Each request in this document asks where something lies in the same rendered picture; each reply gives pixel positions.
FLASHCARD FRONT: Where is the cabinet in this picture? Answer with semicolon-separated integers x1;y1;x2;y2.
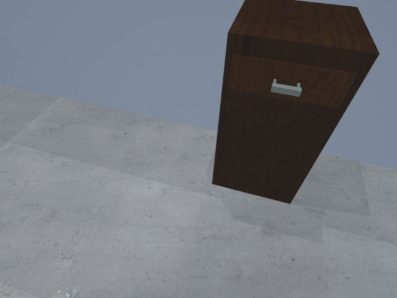
212;0;380;204

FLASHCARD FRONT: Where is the drawer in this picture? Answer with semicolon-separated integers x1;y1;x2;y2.
228;54;358;108

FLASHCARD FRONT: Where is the robot left hand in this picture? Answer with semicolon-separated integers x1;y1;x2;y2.
50;286;81;298

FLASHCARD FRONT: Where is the handle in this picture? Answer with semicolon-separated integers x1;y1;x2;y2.
270;79;302;97

